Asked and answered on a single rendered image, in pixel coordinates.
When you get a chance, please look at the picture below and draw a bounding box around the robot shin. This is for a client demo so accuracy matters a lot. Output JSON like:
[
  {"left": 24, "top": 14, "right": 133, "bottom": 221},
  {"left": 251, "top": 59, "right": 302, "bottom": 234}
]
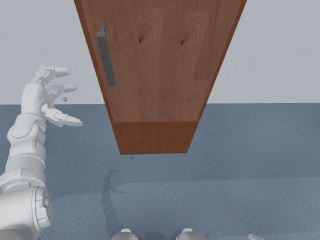
[
  {"left": 121, "top": 228, "right": 131, "bottom": 233},
  {"left": 181, "top": 228, "right": 193, "bottom": 234}
]

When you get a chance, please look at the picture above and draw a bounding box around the robot left hand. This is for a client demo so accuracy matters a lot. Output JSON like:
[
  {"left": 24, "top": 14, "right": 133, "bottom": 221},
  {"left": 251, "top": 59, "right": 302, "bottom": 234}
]
[{"left": 21, "top": 65, "right": 83, "bottom": 128}]

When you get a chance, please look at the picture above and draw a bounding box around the cupboard door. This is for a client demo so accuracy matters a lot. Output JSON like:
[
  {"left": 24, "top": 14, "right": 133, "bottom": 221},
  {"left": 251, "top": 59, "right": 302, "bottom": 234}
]
[{"left": 80, "top": 0, "right": 242, "bottom": 122}]

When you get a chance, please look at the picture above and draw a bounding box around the right robot shin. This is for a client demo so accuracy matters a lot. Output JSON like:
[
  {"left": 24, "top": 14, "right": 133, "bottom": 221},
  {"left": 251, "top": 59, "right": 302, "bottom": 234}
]
[{"left": 181, "top": 228, "right": 193, "bottom": 234}]

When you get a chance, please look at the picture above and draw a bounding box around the robot left upper arm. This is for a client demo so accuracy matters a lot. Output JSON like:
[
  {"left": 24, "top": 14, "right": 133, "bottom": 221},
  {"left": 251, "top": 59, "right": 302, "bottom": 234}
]
[{"left": 0, "top": 186, "right": 53, "bottom": 240}]

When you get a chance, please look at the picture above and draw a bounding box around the left robot shin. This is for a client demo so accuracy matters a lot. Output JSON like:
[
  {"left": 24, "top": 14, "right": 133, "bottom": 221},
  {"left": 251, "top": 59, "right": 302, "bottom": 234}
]
[{"left": 121, "top": 228, "right": 131, "bottom": 233}]

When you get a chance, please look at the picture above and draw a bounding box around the handle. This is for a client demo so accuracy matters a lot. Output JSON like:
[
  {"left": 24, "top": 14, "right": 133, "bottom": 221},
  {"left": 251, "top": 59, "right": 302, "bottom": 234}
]
[{"left": 96, "top": 25, "right": 116, "bottom": 87}]

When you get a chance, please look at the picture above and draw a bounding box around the robot left forearm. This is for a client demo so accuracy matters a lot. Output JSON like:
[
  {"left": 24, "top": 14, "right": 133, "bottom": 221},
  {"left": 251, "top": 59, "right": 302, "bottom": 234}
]
[{"left": 0, "top": 113, "right": 47, "bottom": 194}]

